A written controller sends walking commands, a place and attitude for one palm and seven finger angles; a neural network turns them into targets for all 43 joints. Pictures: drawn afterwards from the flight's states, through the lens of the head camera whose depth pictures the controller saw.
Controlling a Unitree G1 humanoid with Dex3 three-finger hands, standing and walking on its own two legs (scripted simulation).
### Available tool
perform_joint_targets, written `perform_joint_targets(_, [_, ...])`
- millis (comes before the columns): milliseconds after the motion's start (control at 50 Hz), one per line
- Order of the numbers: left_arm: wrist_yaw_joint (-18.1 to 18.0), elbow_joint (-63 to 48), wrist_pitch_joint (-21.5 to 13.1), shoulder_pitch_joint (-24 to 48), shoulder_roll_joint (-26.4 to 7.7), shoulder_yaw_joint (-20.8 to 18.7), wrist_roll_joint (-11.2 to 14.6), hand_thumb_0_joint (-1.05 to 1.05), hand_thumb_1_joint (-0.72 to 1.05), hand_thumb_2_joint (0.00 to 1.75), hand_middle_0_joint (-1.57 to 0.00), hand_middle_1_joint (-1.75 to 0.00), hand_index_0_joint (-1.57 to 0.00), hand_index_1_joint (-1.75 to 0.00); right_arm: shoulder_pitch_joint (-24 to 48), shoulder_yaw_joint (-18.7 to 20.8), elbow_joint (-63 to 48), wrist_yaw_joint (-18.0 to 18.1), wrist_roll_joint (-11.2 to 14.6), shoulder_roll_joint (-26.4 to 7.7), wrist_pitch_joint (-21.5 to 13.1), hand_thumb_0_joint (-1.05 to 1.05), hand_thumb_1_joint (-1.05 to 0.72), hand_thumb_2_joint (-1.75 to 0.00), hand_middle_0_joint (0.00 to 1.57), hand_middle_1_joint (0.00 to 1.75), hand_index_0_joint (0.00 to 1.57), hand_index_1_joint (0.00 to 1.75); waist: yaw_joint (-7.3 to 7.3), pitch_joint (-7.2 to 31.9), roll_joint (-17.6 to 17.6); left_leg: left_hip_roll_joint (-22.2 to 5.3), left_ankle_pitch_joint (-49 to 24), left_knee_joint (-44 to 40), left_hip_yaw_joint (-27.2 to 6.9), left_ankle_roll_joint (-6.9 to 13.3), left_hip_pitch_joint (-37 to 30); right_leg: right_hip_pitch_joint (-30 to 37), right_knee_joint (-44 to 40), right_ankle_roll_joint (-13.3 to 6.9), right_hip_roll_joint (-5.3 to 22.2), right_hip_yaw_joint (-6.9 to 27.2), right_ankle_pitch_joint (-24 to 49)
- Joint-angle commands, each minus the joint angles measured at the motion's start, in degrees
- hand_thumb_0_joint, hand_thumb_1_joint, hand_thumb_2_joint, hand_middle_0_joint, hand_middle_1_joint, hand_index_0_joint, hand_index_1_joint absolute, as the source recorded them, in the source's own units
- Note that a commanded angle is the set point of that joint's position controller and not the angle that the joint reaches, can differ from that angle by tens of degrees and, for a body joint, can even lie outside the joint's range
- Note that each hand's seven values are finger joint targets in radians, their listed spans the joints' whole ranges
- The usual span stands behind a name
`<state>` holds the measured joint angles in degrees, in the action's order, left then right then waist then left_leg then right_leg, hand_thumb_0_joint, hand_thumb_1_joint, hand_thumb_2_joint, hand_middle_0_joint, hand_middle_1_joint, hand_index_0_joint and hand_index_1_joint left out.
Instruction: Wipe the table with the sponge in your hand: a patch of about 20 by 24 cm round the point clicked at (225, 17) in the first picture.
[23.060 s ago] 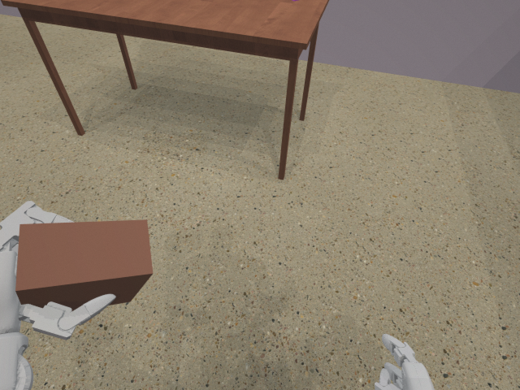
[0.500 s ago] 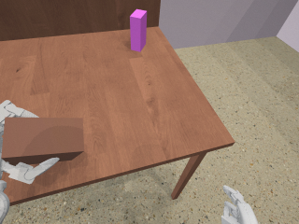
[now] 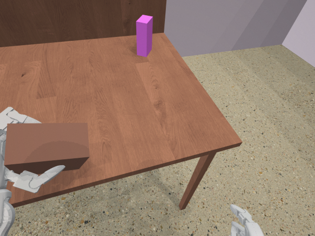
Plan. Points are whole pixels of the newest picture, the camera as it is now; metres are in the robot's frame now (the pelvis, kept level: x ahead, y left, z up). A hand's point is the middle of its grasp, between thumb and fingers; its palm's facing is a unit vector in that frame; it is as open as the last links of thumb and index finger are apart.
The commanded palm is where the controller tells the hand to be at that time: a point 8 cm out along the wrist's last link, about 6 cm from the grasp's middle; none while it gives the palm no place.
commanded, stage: shuffle to correct the standing spot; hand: left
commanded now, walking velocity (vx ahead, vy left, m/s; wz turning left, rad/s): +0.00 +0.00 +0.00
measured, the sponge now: (61, 150) +0.24 +0.22 +0.14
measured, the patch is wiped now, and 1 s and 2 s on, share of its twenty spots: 0.00 0.00 0.00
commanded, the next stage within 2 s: come to a stop and stand still in 0.52 s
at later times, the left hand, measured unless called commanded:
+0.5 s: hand (70, 140) +0.25 +0.20 +0.17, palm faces +0.35 -0.88 -0.32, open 10.3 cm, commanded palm +0.19 +0.24 +0.18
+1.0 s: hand (79, 151) +0.23 +0.18 +0.16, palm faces +0.37 -0.83 -0.42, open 10.3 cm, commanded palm +0.18 +0.22 +0.18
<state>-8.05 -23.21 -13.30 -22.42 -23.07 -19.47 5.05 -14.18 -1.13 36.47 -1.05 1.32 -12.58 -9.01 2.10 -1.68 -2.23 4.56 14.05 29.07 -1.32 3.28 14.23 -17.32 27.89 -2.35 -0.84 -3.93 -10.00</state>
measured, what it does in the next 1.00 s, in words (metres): shifts its weight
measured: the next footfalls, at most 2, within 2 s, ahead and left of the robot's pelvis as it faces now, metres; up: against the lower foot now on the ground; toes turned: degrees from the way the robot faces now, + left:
none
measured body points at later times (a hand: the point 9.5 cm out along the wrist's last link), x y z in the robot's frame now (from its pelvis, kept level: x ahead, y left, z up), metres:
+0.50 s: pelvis +0.02 -0.04 +0.00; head +0.04 -0.02 +0.45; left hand +0.22 +0.25 +0.18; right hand +0.20 -0.26 -0.08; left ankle +0.02 +0.08 -0.74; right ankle +0.06 -0.09 -0.74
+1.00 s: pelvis +0.02 -0.06 +0.00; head +0.04 -0.08 +0.45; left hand +0.21 +0.22 +0.18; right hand +0.20 -0.31 -0.09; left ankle +0.01 +0.08 -0.73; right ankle +0.05 -0.09 -0.74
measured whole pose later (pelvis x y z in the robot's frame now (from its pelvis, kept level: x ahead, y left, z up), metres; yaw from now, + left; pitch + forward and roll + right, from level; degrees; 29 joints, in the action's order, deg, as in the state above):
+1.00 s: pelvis +0.02 -0.06 +0.00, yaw +0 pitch +0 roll +0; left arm -8.0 -28.1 -5.7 -30.2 -21.3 -19.4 5.5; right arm -9.9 0.5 34.4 2.7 1.5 -14.1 -3.3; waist 0.3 -2.1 1.8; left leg -0.9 16.2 28.6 -1.5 -0.2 12.3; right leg -14.1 24.0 -6.8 -6.0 -5.8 -10.4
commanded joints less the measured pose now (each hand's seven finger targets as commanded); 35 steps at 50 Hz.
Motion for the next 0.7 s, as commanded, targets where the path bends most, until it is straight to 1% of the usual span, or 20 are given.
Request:
perform_joint_targets(0, [-0.7,-13.4,-3.9,4.5,-9.9,-6.1,0.7,0.0,0.1,1.3,-1.2,-1.6,-1.2,-1.6,6.1,3.3,-9.2,0.4,0.4,-8.2,-3.4,0.0,-0.9,-0.9,0.2,0.3,0.2,0.3,0.06,6.5,4.1,-7.1,1.8,-7.9,-7.4,-1.9,6.0,8.7,-4.0,0.5,6.1,7.0,-0.1])
perform_joint_targets(20, [-0.8,-13.4,-3.7,4.0,-10.9,-6.9,0.8,0.0,0.1,1.3,-1.2,-1.6,-1.2,-1.6,6.7,3.5,-8.9,0.4,0.5,-8.8,-3.4,0.0,-0.9,-0.9,0.2,0.3,0.2,0.3,-0.17,7.2,5.1,-7.0,1.4,-7.6,-7.5,-1.9,4.3,7.9,-3.9,0.3,5.9,7.5,-0.5])
perform_joint_targets(40, [-0.7,-13.2,-3.7,3.9,-9.3,-5.9,0.9,0.0,0.1,1.3,-1.2,-1.6,-1.2,-1.6,6.2,3.2,-8.4,0.5,0.3,-7.8,-3.4,0.0,-0.9,-0.9,0.2,0.3,0.2,0.3,-0.13,7.1,4.7,-7.6,1.8,-8.5,-7.7,-2.3,4.6,8.2,-3.8,0.6,5.7,6.4,-0.8])
perform_joint_targets(100, [-0.6,-13.2,-3.4,5.5,-9.4,-6.3,1.0,0.0,0.1,1.3,-1.2,-1.6,-1.2,-1.6,6.8,3.4,-8.3,0.7,0.2,-7.7,-3.2,0.0,-0.9,-0.9,0.2,0.3,0.2,0.3,-0.09,5.9,3.7,-8.9,4.7,-10.0,-8.4,-2.3,4.9,6.6,-3.6,1.0,4.5,6.4,-2.7])
perform_joint_targets(120, [-0.8,-13.6,-3.2,5.9,-10.9,-7.5,1.0,0.0,0.1,1.3,-1.2,-1.6,-1.2,-1.6,7.5,3.5,-8.1,0.9,0.1,-7.9,-3.0,0.0,-0.9,-0.9,0.2,0.3,0.2,0.3,-0.29,6.8,6.0,-9.5,5.6,-10.7,-8.9,-2.0,4.1,6.5,-2.5,1.1,3.9,6.4,-2.9])
perform_joint_targets(140, [-0.6,-14.0,-3.2,6.5,-8.7,-5.8,0.9,0.0,0.1,1.3,-1.2,-1.6,-1.2,-1.6,7.1,3.4,-8.0,1.0,0.1,-7.1,-2.8,0.0,-0.9,-0.9,0.2,0.3,0.2,0.3,-0.39,7.1,6.7,-10.6,6.6,-11.8,-9.8,-2.2,4.5,7.1,-1.1,1.2,3.6,5.3,-2.5])
perform_joint_targets(220, [-0.6,-15.5,-2.1,7.5,-10.0,-6.4,0.7,0.0,0.1,1.3,-1.2,-1.6,-1.2,-1.6,8.3,3.5,-8.5,0.9,0.0,-7.0,-2.3,0.0,-0.9,-0.9,0.2,0.3,0.2,0.3,-0.42,6.8,8.4,-11.9,5.8,-12.2,-10.5,-1.9,4.4,6.2,1.2,1.4,2.8,5.3,-0.9])
perform_joint_targets(240, [-0.5,-15.2,-1.8,7.0,-8.4,-5.4,0.6,0.0,0.1,1.3,-1.2,-1.6,-1.2,-1.6,8.0,3.5,-8.4,0.9,-0.1,-6.2,-2.0,0.0,-0.9,-0.9,0.2,0.3,0.2,0.3,-0.39,7.0,8.3,-12.5,4.9,-11.6,-10.3,-1.9,4.0,5.9,1.3,1.4,3.1,4.9,-0.5])
perform_joint_targets(280, [-0.4,-15.6,-1.2,7.0,-8.5,-5.4,0.6,0.0,0.1,1.3,-1.2,-1.6,-1.2,-1.6,8.4,3.5,-9.1,0.8,-0.2,-6.4,-1.7,0.0,-0.9,-0.9,0.2,0.3,0.2,0.3,-0.28,6.3,7.0,-12.2,2.6,-10.2,-9.1,-2.0,4.5,5.7,0.7,1.1,3.2,5.2,0.5])
perform_joint_targets(320, [-0.4,-16.8,-0.4,5.8,-9.9,-6.7,1.0,0.0,0.1,1.3,-1.2,-1.6,-1.2,-1.6,8.6,3.8,-9.2,0.8,-0.2,-6.4,-1.3,0.0,-0.9,-0.9,0.2,0.3,0.2,0.3,-0.54,8.2,6.8,-11.2,-0.9,-7.4,-7.2,-2.0,2.0,5.5,-0.5,0.5,3.6,6.6,2.5])
perform_joint_targets(340, [-0.2,-16.3,-0.1,4.8,-8.7,-6.2,1.1,0.0,0.1,1.3,-1.2,-1.6,-1.2,-1.6,8.1,3.7,-9.2,0.8,-0.4,-5.9,-1.1,0.0,-0.9,-0.9,0.2,0.3,0.2,0.3,-0.58,8.3,5.6,-11.5,-2.6,-6.4,-6.8,-2.1,1.8,5.5,-0.7,0.3,4.1,6.4,3.3])
perform_joint_targets(420, [0.0,-17.6,1.4,2.2,-10.1,-7.9,1.9,0.0,0.1,1.3,-1.2,-1.6,-1.2,-1.6,8.5,4.0,-10.1,0.9,-0.2,-6.2,-0.2,0.0,-0.9,-0.9,0.2,0.3,0.2,0.3,-1.0,9.6,4.5,-10.0,-3.4,-1.7,-3.8,-1.9,-0.2,4.4,-3.3,-1.1,6.0,10.3,4.2])
perform_joint_targets(440, [0.2,-17.8,1.6,1.7,-8.5,-6.8,2.0,0.0,0.1,1.3,-1.2,-1.6,-1.2,-1.6,8.1,3.9,-10.4,1.1,-0.4,-5.8,0.0,0.0,-0.9,-0.9,0.2,0.3,0.2,0.3,-1.16,9.4,4.4,-10.3,-3.2,-1.4,-3.5,-1.8,0.2,4.4,-3.2,-1.2,6.3,10.1,4.2])
perform_joint_targets(500, [0.4,-19.1,2.2,1.1,-9.3,-7.9,2.2,0.0,0.1,1.3,-1.2,-1.6,-1.2,-1.6,8.3,3.9,-11.4,1.5,-0.5,-6.1,0.5,0.0,-0.9,-0.9,0.2,0.3,0.2,0.3,-1.27,9.4,3.2,-10.2,-2.1,0.4,-2.3,-1.5,0.4,3.9,-4.4,-1.3,7.0,11.5,3.1])
perform_joint_targets(520, [0.1,-19.9,2.4,0.7,-10.6,-9.0,2.4,0.0,0.1,1.3,-1.2,-1.6,-1.2,-1.6,8.7,4.0,-11.3,1.8,-0.3,-6.2,0.7,0.0,-0.9,-0.9,0.2,0.3,0.2,0.3,-1.48,10.1,5.2,-10.3,-2.8,0.2,-2.5,-1.4,-0.9,3.6,-4.1,-1.5,7.1,11.8,3.8])
perform_joint_targets(540, [0.2,-19.9,2.5,-0.2,-9.2,-8.1,2.4,0.0,0.1,1.3,-1.2,-1.6,-1.2,-1.6,8.4,3.8,-11.5,2.0,-0.6,-5.9,1.0,0.0,-0.9,-0.9,0.2,0.3,0.2,0.3,-1.58,10.2,4.8,-10.7,-3.3,0.2,-2.5,-1.3,-0.6,4.3,-3.7,-1.3,7.0,11.0,4.6])
perform_joint_targets(600, [0.5,-20.6,3.0,-0.7,-9.8,-8.9,2.4,0.0,0.1,1.3,-1.2,-1.6,-1.2,-1.6,8.4,4.1,-12.4,2.4,-0.6,-6.4,1.2,0.0,-0.9,-0.9,0.2,0.3,0.2,0.3,-1.69,10.7,3.7,-10.7,-5.5,2.1,-1.3,-1.5,-0.5,5.7,-3.8,-1.0,7.6,11.7,8.7])
perform_joint_targets(620, [0.1,-20.2,3.3,-1.8,-10.6,-9.7,2.3,0.0,0.1,1.3,-1.2,-1.6,-1.2,-1.6,9.1,3.9,-12.0,2.6,-0.1,-6.5,1.4,0.0,-0.9,-0.9,0.2,0.3,0.2,0.3,-1.81,11.2,5.5,-10.3,-6.4,1.9,-1.3,-1.5,-1.8,5.8,-4.1,-1.1,8.0,12.4,9.8])
perform_joint_targets(640, [0.0,-20.2,3.2,-2.6,-8.5,-8.2,2.1,0.0,0.1,1.3,-1.2,-1.6,-1.2,-1.6,8.8,3.7,-12.2,2.6,-0.3,-6.3,1.5,0.0,-0.9,-0.9,0.2,0.3,0.2,0.3,-1.88,11.8,6.3,-9.7,-6.9,2.5,-1.0,-1.5,-1.5,7.5,-4.6,-0.8,8.6,12.5,11.5])
perform_joint_targets(680, [-0.5,-19.6,3.1,-3.6,-8.9,-8.8,1.8,0.0,0.1,1.3,-1.2,-1.6,-1.2,-1.6,9.1,3.5,-12.4,2.6,0.1,-6.4,1.3,0.0,-0.9,-0.9,0.2,0.3,0.2,0.3,-1.8,11.7,5.0,-8.1,-6.9,4.0,-0.2,-1.9,-0.5,10.1,-6.7,0.5,10.2,14.4,15.6])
